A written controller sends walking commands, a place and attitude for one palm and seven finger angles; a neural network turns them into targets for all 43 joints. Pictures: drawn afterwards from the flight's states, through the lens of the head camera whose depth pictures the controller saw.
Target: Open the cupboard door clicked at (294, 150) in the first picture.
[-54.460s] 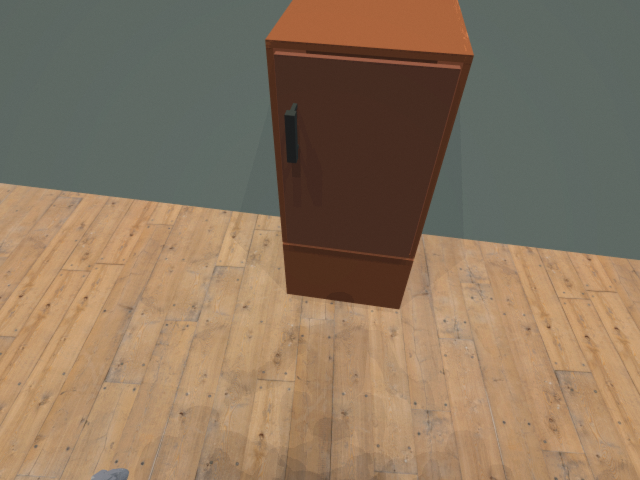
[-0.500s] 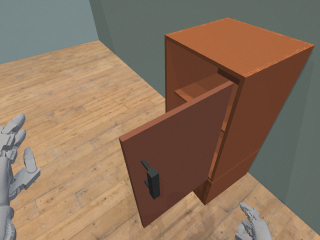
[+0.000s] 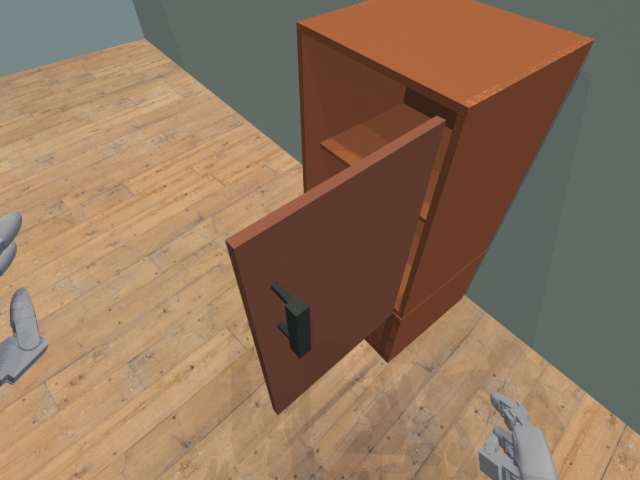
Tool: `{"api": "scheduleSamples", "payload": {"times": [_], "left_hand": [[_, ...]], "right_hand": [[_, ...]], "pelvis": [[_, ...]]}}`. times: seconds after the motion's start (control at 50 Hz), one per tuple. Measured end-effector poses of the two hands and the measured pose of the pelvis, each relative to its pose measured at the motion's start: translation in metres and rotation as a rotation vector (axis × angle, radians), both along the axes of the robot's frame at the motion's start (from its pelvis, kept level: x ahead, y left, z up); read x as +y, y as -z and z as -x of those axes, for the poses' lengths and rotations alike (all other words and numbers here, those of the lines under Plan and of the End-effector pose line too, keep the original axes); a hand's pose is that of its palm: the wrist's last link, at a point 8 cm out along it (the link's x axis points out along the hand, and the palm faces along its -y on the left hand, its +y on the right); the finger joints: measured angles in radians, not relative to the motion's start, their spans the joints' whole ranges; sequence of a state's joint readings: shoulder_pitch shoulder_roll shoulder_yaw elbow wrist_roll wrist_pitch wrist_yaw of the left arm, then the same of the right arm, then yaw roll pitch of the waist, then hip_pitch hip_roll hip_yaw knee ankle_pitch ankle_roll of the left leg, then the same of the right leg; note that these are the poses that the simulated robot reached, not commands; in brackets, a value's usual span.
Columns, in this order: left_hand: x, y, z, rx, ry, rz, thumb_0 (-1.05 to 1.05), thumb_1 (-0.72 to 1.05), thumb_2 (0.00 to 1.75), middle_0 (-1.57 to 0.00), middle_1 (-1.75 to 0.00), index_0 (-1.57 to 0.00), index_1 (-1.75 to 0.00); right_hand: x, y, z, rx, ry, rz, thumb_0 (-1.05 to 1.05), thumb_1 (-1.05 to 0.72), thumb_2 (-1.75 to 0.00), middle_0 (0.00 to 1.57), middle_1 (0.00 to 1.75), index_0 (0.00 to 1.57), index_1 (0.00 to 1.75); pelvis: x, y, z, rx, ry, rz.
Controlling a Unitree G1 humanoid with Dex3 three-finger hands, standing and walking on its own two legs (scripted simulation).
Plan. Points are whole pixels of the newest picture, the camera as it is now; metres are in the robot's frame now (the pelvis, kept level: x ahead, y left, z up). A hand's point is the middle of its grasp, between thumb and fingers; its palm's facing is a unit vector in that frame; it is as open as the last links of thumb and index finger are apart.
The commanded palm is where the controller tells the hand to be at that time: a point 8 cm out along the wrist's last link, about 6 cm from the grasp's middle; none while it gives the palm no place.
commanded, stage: step back with the hand held close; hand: left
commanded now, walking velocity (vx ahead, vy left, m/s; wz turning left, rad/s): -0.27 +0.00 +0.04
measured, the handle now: (289, 319) +0.34 +0.07 -0.02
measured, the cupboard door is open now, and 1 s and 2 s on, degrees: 93 93 93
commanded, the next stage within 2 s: stop stepping back and stand still in 0.76 s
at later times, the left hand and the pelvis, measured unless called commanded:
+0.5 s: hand out of the picture +0.11 +0.27 +0.17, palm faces +0.50 -0.70 -0.51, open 7.4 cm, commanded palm +0.04 +0.31 +0.18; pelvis -0.08 +0.00 -0.02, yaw +4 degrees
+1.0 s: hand out of the picture +0.01 +0.26 +0.18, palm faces +0.49 -0.75 -0.44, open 7.4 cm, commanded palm -0.05 +0.29 +0.18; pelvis -0.17 -0.02 +0.00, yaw +2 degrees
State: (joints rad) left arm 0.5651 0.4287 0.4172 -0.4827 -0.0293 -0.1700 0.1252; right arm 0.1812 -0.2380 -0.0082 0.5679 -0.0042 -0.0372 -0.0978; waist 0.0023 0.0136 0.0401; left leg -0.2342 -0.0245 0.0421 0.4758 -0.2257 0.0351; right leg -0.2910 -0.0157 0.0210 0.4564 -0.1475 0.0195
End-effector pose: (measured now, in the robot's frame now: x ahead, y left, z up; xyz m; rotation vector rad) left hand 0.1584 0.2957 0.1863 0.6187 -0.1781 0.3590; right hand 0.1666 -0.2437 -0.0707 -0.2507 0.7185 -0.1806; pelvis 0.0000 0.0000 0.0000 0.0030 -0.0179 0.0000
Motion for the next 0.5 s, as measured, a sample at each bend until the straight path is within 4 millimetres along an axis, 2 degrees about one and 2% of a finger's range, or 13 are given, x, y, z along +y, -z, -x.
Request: {"api": "scheduleSamples", "payload": {"times": [0.26, 0.42, 0.5], "left_hand": [[0.002, 0.012, 0.053, -0.084, -0.048, 0.017, 0.02, 0.88, 0.90, -0.21, -0.30, -0.21, -0.30], [0.004, 0.004, 0.074, -0.153, -0.019, -0.027, 0.02, 0.88, 0.90, -0.21, -0.30, -0.22, -0.30], [0.007, 0.000, 0.091, -0.182, -0.034, -0.083, 0.02, 0.88, 0.90, -0.21, -0.30, -0.22, -0.30]], "right_hand": [[0.009, 0.007, 0.043, -0.020, -0.055, 0.005, 0.01, -0.90, -0.89, 0.20, 0.30, 0.20, 0.30], [0.007, 0.011, 0.075, 0.008, -0.054, 0.037, 0.01, -0.90, -0.89, 0.20, 0.30, 0.20, 0.30], [0.006, 0.018, 0.085, 0.003, -0.062, 0.031, 0.01, -0.90, -0.89, 0.20, 0.30, 0.20, 0.30]], "pelvis": [[-0.001, 0.012, 0.045, -0.010, -0.019, 0.010], [-0.001, 0.016, 0.069, -0.010, -0.044, 0.019], [-0.005, 0.024, 0.076, -0.025, -0.076, 0.016]]}}
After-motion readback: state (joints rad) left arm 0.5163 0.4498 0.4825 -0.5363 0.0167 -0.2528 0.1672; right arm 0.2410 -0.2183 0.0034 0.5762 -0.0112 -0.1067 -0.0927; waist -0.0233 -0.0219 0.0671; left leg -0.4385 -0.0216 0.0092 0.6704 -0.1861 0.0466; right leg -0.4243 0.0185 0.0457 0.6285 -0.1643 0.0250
